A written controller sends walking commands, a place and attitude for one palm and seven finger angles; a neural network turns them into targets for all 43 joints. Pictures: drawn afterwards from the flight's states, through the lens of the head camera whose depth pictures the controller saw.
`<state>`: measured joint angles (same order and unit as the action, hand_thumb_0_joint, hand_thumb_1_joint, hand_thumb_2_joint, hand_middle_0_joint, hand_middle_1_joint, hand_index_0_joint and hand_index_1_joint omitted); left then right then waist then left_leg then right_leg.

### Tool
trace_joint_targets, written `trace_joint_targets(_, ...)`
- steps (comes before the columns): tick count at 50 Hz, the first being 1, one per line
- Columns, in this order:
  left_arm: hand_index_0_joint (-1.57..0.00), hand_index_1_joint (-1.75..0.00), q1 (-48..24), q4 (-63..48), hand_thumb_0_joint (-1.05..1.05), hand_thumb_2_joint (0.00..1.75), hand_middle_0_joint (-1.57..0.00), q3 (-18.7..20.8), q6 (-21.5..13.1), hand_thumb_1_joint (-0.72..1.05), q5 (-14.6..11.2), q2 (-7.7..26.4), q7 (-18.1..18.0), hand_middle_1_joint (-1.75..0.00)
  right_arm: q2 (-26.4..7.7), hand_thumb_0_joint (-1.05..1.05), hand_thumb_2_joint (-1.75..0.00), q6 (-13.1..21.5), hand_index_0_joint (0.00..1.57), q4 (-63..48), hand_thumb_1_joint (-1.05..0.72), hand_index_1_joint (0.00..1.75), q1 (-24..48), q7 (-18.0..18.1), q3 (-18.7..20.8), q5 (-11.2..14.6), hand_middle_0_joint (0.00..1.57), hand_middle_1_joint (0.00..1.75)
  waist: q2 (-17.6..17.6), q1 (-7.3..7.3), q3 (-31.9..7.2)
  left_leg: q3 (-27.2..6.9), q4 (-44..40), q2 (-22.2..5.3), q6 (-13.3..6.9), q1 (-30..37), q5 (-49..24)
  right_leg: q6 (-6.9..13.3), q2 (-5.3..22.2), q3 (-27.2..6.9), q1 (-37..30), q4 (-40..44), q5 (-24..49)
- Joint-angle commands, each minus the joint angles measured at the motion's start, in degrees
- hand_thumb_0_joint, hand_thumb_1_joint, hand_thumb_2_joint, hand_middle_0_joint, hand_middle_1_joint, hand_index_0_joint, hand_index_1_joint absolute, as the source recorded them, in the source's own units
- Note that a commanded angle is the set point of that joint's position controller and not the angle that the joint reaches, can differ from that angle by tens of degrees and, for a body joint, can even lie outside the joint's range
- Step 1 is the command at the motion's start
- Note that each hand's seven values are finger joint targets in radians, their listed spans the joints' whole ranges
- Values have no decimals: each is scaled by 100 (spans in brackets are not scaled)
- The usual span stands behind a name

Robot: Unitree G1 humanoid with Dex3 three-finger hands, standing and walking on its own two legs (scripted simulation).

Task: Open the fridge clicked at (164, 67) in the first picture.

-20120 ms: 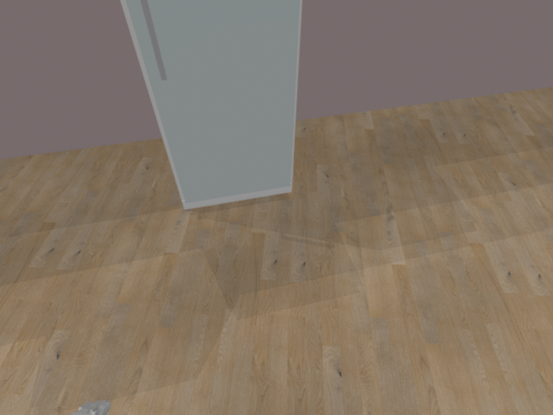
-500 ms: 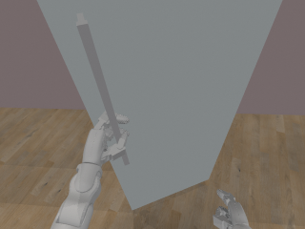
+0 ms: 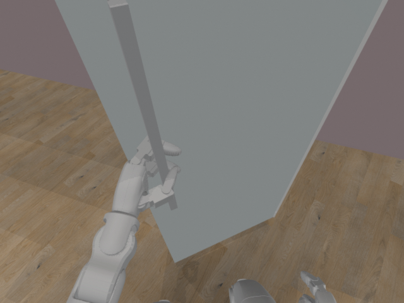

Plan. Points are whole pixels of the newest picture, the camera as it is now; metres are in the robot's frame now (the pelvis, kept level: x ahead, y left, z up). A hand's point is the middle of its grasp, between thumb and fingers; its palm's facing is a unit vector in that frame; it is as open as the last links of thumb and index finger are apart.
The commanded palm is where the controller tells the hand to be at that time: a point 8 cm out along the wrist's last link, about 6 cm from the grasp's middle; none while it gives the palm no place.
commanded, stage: walk backward, drawing the door open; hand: left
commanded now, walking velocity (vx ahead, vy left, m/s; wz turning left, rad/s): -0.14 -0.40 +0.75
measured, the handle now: (153, 139) +0.35 +0.07 +0.17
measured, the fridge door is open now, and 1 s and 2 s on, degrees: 43 72 68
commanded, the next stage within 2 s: stop walking and hold the door back in 0.86 s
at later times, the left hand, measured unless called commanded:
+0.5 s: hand (227, 237) +0.20 -0.04 +0.10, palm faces +0.38 -0.91 -0.19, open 6.1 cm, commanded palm +0.16 -0.01 +0.11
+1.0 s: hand (297, 268) +0.15 -0.13 +0.10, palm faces +0.82 -0.51 -0.27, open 6.0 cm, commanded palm +0.10 -0.10 +0.10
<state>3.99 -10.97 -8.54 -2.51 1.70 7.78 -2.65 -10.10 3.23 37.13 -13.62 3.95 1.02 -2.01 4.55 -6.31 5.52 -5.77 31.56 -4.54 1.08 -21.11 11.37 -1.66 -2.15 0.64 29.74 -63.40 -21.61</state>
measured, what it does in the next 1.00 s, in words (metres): steps to the right, turning left: right foot, then left foot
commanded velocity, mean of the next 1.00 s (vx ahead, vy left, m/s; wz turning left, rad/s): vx -0.14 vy -0.33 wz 0.69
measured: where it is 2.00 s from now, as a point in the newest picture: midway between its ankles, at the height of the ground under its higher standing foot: outside the picture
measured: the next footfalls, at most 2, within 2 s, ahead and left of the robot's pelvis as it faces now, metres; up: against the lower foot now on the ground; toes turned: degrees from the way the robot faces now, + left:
right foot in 0.10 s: +0.00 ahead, -0.21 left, -0.01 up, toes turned +6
left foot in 0.26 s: +0.02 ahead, +0.05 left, +0.00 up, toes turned +16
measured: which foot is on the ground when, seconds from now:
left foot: down 0.00-0.12, up 0.14-0.24, down 0.26-0.44, up 0.46-0.66, down 0.68-0.94, up 0.96-1.00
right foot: up 0.00-0.08, down 0.10-0.26, up 0.28-0.44, down 0.46-0.66, up 0.68-0.92, down 0.94-1.00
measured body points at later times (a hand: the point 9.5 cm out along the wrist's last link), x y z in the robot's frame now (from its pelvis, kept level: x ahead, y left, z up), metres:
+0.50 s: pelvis -0.02 -0.25 -0.03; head +0.05 -0.24 +0.42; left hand +0.18 +0.00 +0.12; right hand +0.25 -0.37 -0.12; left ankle -0.05 -0.03 -0.69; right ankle +0.10 -0.34 -0.74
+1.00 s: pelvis +0.08 -0.46 -0.01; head +0.15 -0.42 +0.43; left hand +0.11 -0.11 +0.12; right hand +0.35 -0.49 -0.14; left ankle -0.07 -0.31 -0.69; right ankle +0.20 -0.52 -0.73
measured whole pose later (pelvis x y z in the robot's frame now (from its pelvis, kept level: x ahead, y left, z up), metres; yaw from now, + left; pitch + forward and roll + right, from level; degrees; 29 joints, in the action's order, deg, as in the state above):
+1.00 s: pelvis +0.08 -0.46 -0.01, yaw +50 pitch +0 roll -1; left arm 4.7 -14.6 5.6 -4.1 -1.0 11.6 -4.2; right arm -11.0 5.6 37.9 -7.8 3.3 1.9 0.9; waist 5.1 -0.5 9.9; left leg -8.4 52.9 -7.4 3.0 -27.2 28.4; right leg -0.6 2.6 5.2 20.4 -36.1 -15.5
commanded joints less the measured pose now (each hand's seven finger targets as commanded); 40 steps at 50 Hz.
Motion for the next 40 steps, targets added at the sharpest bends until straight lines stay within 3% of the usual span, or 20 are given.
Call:
trace_joint_targets(1, -45, -140, -1017, -1630, 0, 90, -45, -238, -597, 90, 15, -273, 47, -140, -743, 0, -90, 550, 20, -925, -90, 30, 897, -9, 298, 125, 20, 30, 207, 506, -1580, -545, -1407, -563, -229, -238, 1553, -48, -181, 548, -2298, 2966, -336)
trace_joint_targets(4, -45, -140, -1469, -2016, 0, 90, -45, -238, -742, 90, 39, 69, 107, -140, -369, 0, -90, 578, 20, -706, -90, 30, 543, -47, 250, 226, 20, 30, -108, 146, -1984, 626, 274, 554, 97, 911, 827, 291, 481, 441, -1602, 4375, 333)
trace_joint_targets(7, -45, -140, -1083, -1893, 0, 90, -45, 137, -692, 90, -78, 271, 86, -140, -366, 0, -90, 641, 20, -800, -90, 30, 861, 121, 353, 261, 20, 30, -2061, 371, -1816, 971, 2301, 579, 90, 334, 919, 868, 1385, 181, -1305, 4015, 1991)
trace_joint_targets(10, -45, -140, -1301, -1896, 0, 90, -45, -159, -751, 90, -23, -51, 243, -140, -247, 0, -90, 761, 20, -774, -90, 30, 766, 278, 131, 150, 20, 30, -1674, 207, -1090, 986, 1521, 281, -24, 263, 935, 970, 1322, 649, -1253, 2719, 3473)
trace_joint_targets(11, -45, -140, -1234, -1870, 0, 90, -45, -277, -772, 90, -87, -166, 293, -140, -350, 0, -90, 807, 20, -724, -90, 30, 411, 311, 155, 164, 20, 30, -1229, -52, -1270, 592, 246, 94, -270, 1510, -336, 596, 945, 927, -431, 1217, 3420)
trace_joint_targets(12, -45, -140, -1059, -1821, 0, 90, -45, -401, -846, 90, -187, -329, 350, -140, -708, 0, -90, 861, 20, -789, -90, 30, 371, 295, 274, 59, 20, 30, 339, -105, -1418, -2138, -965, -1483, -1062, 2918, -3468, -74, 46, 854, 1279, -610, 805)
trace_joint_targets(13, -45, -140, -1218, -2033, 0, 90, -45, -323, -1028, 90, -60, -186, 323, -140, -849, 0, -90, 848, 20, -752, -90, 30, 527, 112, 245, -95, 20, 30, 337, 67, -1479, -3888, -1537, -2547, -1476, 2967, -4029, -151, 56, -174, 1416, -1280, -1290)
trace_joint_targets(14, -45, -140, -975, -1870, 0, 90, -45, -102, -1129, 90, 43, -12, 274, -140, -932, 0, -90, 791, 20, -842, -90, 30, 821, 63, 361, -111, 20, 30, 306, 102, -1401, -4394, -1437, -2785, -1746, 2556, -3044, -143, 332, -691, 1539, -1559, -1186)
trace_joint_targets(16, -45, -140, -976, -2459, 0, 90, -45, 311, -1197, 90, 37, 304, 249, -140, -884, 0, -90, 699, 20, -784, -90, 30, 1275, 16, 366, -77, 20, 30, 630, 396, -1120, -2871, -967, -2400, -1465, 1117, -1176, -50, 777, -1490, 734, -913, -793)
trace_joint_targets(19, -45, -140, -628, -2281, 0, 90, -45, 348, -873, 90, -149, 48, 116, -140, -739, 0, -90, 699, 20, -984, -90, 30, 1087, -59, 313, 107, 20, 30, 538, 664, -1470, -13, -1029, -744, -238, -1256, 1650, 45, 50, 199, -2920, 2222, 443)
trace_joint_targets(21, -45, -140, -956, -2453, 0, 90, -45, 423, -687, 90, -13, 305, 44, -140, -407, 0, -90, 618, 20, -1101, -90, 30, 994, -16, 247, 287, 20, 30, -520, 591, -1822, 1022, 847, 267, 39, -642, 2109, 216, 405, 303, -2498, 3833, 141)
trace_joint_targets(22, -45, -140, -1344, -2798, 0, 90, -45, 654, -583, 90, 23, 674, -1, -140, -164, 0, -90, 589, 20, -1156, -90, 30, 1126, 34, 184, 277, 20, 30, -1577, 584, -1554, 1322, 2870, 668, 197, -455, 2176, 554, 1263, -618, -1142, 4931, -784)
trace_joint_targets(25, -45, -140, -1149, -2561, 0, 90, -45, 900, -507, 90, 69, 888, 10, -140, -259, 0, -90, 579, 20, -1195, -90, 30, 1093, 120, 336, 125, 20, 30, -2128, 559, -1106, 828, 5313, 353, 59, -901, 2358, 1516, 2294, -1809, -625, 4924, -271)
trace_joint_targets(27, -45, -140, -1111, -2587, 0, 90, -45, 788, -684, 90, 46, 586, 15, -140, -169, 0, -90, 461, 20, -1213, -90, 30, 1155, 119, 170, 96, 20, 30, -1617, 540, -1278, 1009, 3846, 87, 60, -533, 2314, 1307, 1833, -45, -1470, 4026, 1593)
trace_joint_targets(31, -45, -140, -997, -2508, 0, 90, -45, 587, -769, 90, -118, 410, 23, -140, -258, 0, -90, 601, 20, -1135, -90, 30, 598, 199, 144, 122, 20, 30, -1235, 267, -1769, 1284, -270, 117, -56, 1000, 1056, 886, 1324, 557, -1416, 2575, 2580)
trace_joint_targets(32, -45, -140, -1157, -2523, 0, 90, -45, 422, -797, 90, -92, 331, 65, -140, -395, 0, -90, 647, 20, -1156, -90, 30, 386, 204, 209, 103, 20, 30, -684, 66, -1736, 349, -998, -679, -282, 2371, -19, 554, 1192, 665, -8, 1569, 1706)
trace_joint_targets(33, -45, -140, -1189, -2570, 0, 90, -45, 387, -875, 90, -31, 269, 88, -140, -779, 0, -90, 683, 20, -1280, -90, 30, 563, 178, 332, 3, 20, 30, 749, 248, -1617, -2350, -1462, -2533, -978, 3315, -2727, 48, 552, 576, 1537, 452, -472)
trace_joint_targets(34, -45, -140, -1230, -2275, 0, 90, -45, 451, -996, 90, 179, 408, 42, -140, -892, 0, -90, 589, 20, -1261, -90, 30, 533, 131, 306, -16, 20, 30, 502, 279, -1597, -3297, -1336, -3286, -1484, 3602, -4392, -122, 658, -31, 1877, -299, -1071)
trace_joint_targets(36, -45, -140, -1181, -2576, 0, 90, -45, 826, -1080, 90, 140, 730, 137, -140, -877, 0, -90, 624, 20, -1059, -90, 30, 807, 118, 308, -31, 20, 30, 784, 307, -1260, -2542, -1105, -2641, -1392, 2513, -3202, -169, 742, -587, 1703, -563, -344)
trace_joint_targets(40, -45, -140, -968, -2233, 0, 90, -45, 767, -800, 90, -50, 399, 141, -140, -845, 0, -90, 688, 20, -825, -90, 30, 776, 13, 347, 133, 20, 30, 893, 545, -1354, -207, -837, -1468, -630, 1353, -2106, -137, 566, -153, -360, 1031, 409)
